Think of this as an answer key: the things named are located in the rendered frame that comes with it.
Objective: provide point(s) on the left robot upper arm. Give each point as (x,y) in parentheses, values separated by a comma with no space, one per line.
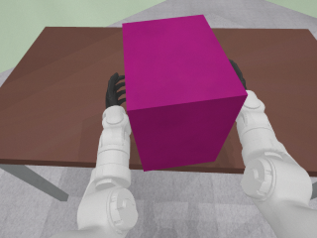
(107,213)

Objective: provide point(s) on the right robot hand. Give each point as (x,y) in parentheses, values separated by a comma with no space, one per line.
(238,72)

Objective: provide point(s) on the left robot forearm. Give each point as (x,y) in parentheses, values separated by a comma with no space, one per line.
(113,155)

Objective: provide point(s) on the right robot upper arm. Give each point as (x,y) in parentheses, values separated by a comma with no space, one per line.
(281,191)

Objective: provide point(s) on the left robot hand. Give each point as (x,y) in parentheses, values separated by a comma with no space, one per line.
(112,96)

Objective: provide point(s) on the right robot forearm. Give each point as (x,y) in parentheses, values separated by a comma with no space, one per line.
(256,134)

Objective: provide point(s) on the table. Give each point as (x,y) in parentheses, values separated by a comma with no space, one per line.
(52,103)

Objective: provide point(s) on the carton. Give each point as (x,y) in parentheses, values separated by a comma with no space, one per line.
(182,94)

